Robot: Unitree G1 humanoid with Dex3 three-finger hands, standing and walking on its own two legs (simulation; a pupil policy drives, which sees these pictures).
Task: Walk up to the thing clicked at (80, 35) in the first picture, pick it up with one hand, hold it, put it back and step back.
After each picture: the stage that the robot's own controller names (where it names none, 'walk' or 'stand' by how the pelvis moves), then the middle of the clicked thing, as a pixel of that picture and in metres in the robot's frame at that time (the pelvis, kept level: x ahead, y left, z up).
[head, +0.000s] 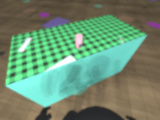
stand; (79, 41) +0.65 +0.12 +0.05
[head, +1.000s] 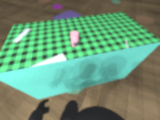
rise first; (74, 39) +0.59 +0.16 +0.09
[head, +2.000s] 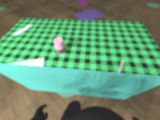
rise first; (59, 46) +0.48 +0.27 +0.08
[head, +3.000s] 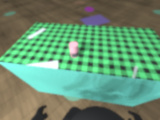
stand; (74, 50) +0.50 +0.14 +0.07
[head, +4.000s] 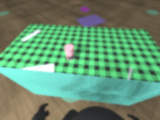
stand; (69, 52) +0.48 +0.17 +0.06
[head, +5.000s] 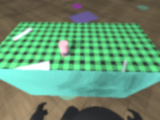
stand; (64, 49) +0.49 +0.21 +0.07
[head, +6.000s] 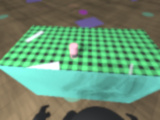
stand; (73, 51) +0.51 +0.15 +0.05
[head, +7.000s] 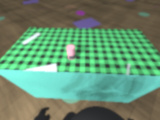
stand; (71, 52) +0.50 +0.17 +0.05
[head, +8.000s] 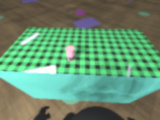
stand; (70, 53) +0.49 +0.17 +0.05
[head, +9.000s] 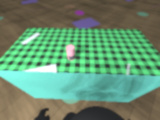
rise first; (70, 52) +0.50 +0.17 +0.05
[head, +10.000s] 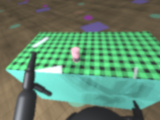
rise first; (76, 55) +0.49 +0.16 +0.06
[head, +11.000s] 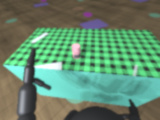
go down; (76, 51) +0.51 +0.15 +0.07
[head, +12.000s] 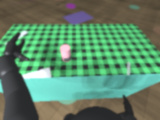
go down; (66, 53) +0.46 +0.15 +0.07
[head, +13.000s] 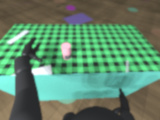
close in; (66, 51) +0.49 +0.15 +0.08
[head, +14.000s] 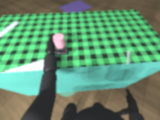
close; (60, 43) +0.50 +0.17 +0.11
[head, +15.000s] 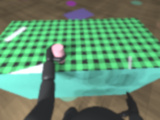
lift; (59, 53) +0.43 +0.20 +0.10
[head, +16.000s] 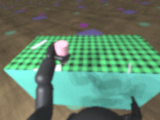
lift; (62, 52) +0.32 +0.17 +0.25
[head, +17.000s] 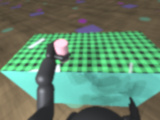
hold; (62, 51) +0.33 +0.16 +0.25
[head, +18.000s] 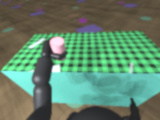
hold; (59, 49) +0.33 +0.18 +0.26
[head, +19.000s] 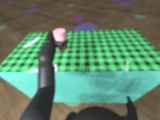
crouch; (61, 40) +0.43 +0.18 +0.25
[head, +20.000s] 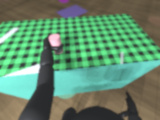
lower; (56, 44) +0.49 +0.18 +0.12
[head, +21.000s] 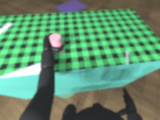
lower; (57, 44) +0.49 +0.18 +0.11
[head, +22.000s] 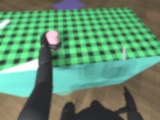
lower; (54, 41) +0.51 +0.19 +0.11
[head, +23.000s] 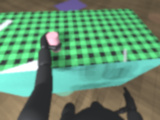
lower; (54, 42) +0.50 +0.19 +0.11
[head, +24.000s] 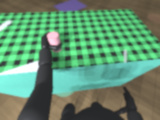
rest; (55, 42) +0.50 +0.19 +0.11
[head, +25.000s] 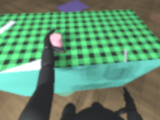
withdraw; (57, 43) +0.50 +0.18 +0.11
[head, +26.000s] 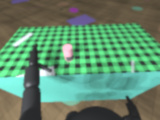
sink last; (68, 53) +0.46 +0.16 +0.09
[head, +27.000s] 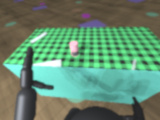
stand; (74, 49) +0.53 +0.17 +0.09
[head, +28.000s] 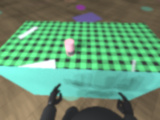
stand; (70, 47) +0.49 +0.17 +0.10
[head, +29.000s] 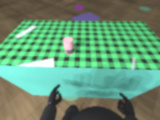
stand; (69, 46) +0.50 +0.17 +0.11
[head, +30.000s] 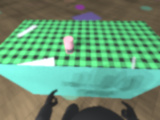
stand; (69, 45) +0.50 +0.17 +0.11
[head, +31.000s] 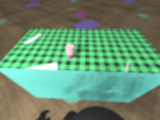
stand; (70, 51) +0.52 +0.18 +0.06
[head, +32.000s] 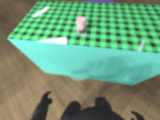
walk; (81, 26) +0.67 +0.10 +0.09
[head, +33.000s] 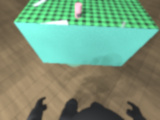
walk; (78, 10) +0.93 +0.17 +0.07
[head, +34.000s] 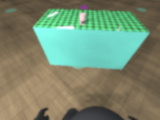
stand; (82, 19) +1.09 +0.15 +0.07
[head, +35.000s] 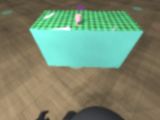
stand; (78, 19) +1.10 +0.17 +0.05
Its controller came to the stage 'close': yes
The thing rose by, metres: 0.22
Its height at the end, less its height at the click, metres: +0.00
